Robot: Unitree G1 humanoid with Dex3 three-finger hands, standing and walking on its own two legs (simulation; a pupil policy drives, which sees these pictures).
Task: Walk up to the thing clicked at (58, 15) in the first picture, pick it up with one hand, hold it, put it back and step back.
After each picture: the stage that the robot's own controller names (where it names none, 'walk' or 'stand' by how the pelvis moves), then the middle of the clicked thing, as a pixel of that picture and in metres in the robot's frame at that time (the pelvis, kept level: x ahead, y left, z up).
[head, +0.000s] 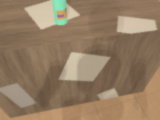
stand; (59, 0) +0.79 +0.17 +0.08
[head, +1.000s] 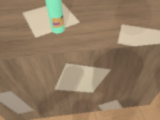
walk; (54, 7) +0.70 +0.19 +0.09
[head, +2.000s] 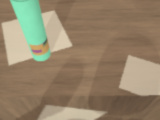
rise first; (34, 30) +0.46 +0.20 +0.12
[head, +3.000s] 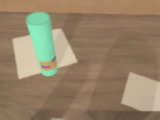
stand; (44, 48) +0.45 +0.17 +0.08
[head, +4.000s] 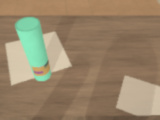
stand; (36, 53) +0.42 +0.20 +0.08
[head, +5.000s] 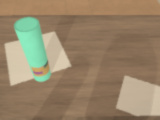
stand; (35, 53) +0.42 +0.20 +0.08
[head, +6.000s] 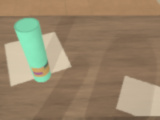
stand; (35, 54) +0.42 +0.20 +0.08
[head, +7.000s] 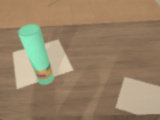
rise first; (38, 57) +0.43 +0.22 +0.08
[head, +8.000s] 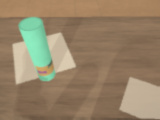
go down; (40, 53) +0.42 +0.21 +0.09
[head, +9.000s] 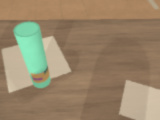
go down; (35, 59) +0.40 +0.19 +0.09
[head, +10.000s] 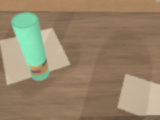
close in; (33, 51) +0.41 +0.19 +0.09
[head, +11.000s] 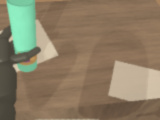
close; (24, 38) +0.45 +0.20 +0.12
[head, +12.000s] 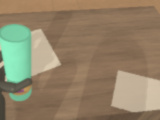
lift; (18, 68) +0.34 +0.21 +0.12
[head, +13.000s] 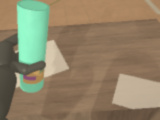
lift; (32, 51) +0.33 +0.16 +0.22
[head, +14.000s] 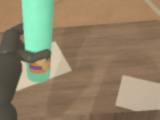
hold; (38, 40) +0.34 +0.14 +0.25
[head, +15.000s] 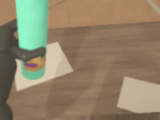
hold; (33, 37) +0.33 +0.15 +0.26
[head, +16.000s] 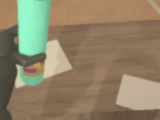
crouch; (33, 43) +0.33 +0.16 +0.24
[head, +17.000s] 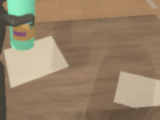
lower; (21, 6) +0.43 +0.19 +0.28
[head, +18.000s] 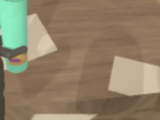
lower; (14, 36) +0.44 +0.22 +0.13
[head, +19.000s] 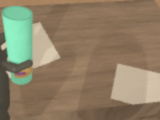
lower; (20, 50) +0.40 +0.21 +0.12
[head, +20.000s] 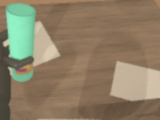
lower; (22, 47) +0.41 +0.20 +0.12
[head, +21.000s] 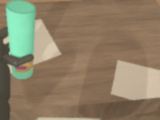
lower; (22, 44) +0.42 +0.20 +0.12
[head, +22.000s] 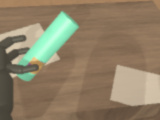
open; (45, 47) +0.43 +0.14 +0.10
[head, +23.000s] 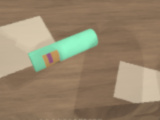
sink last; (64, 49) +0.47 +0.08 +0.03
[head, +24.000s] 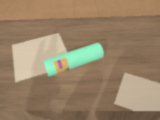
stand; (74, 59) +0.49 +0.10 +0.00
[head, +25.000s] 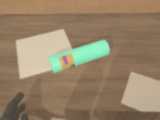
stand; (79, 55) +0.49 +0.08 +0.00
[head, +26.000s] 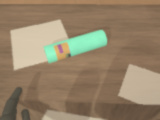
stand; (75, 46) +0.51 +0.09 +0.02
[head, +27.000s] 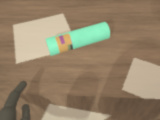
walk; (78, 38) +0.53 +0.09 +0.04
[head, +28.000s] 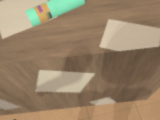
stand; (55, 7) +0.68 +0.12 +0.01
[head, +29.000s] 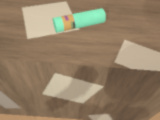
stand; (79, 20) +0.69 +0.05 -0.01
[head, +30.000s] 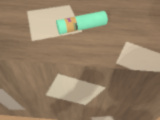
stand; (81, 22) +0.71 +0.05 -0.01
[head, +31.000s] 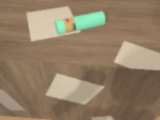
stand; (80, 22) +0.72 +0.06 -0.01
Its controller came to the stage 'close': yes
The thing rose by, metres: 0.19
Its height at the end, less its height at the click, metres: -0.09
